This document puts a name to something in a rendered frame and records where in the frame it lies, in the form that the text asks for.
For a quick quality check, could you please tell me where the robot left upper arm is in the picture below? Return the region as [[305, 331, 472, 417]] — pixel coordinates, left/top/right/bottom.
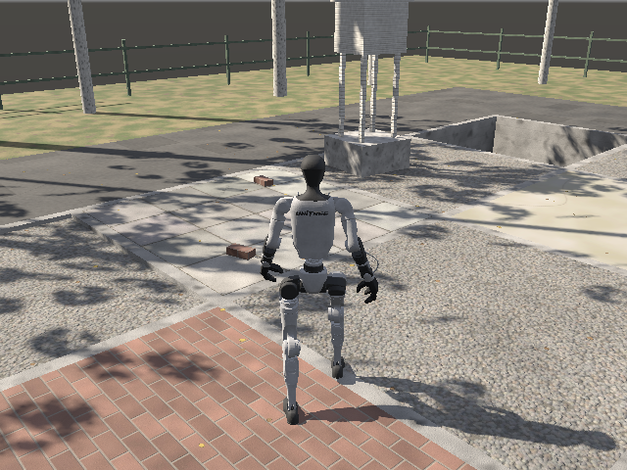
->
[[265, 197, 293, 250]]

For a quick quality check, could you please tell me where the robot left hand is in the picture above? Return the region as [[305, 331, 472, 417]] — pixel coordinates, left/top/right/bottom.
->
[[260, 263, 283, 282]]

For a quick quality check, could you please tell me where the robot right shin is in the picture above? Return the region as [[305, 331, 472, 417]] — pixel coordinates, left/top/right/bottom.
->
[[331, 306, 344, 366]]

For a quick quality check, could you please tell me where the robot right upper arm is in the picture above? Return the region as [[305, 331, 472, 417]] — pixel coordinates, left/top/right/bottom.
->
[[333, 197, 361, 253]]

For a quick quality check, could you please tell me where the robot right forearm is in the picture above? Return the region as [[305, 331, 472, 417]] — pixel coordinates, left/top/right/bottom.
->
[[352, 237, 375, 282]]

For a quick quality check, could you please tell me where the left robot thigh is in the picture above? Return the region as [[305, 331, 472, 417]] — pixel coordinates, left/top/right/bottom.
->
[[279, 275, 301, 358]]

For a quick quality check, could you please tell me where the robot left forearm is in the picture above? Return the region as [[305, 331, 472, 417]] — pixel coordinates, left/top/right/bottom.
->
[[261, 234, 276, 267]]

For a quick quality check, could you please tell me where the robot right hand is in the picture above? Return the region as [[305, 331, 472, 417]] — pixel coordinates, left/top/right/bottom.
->
[[357, 277, 378, 304]]

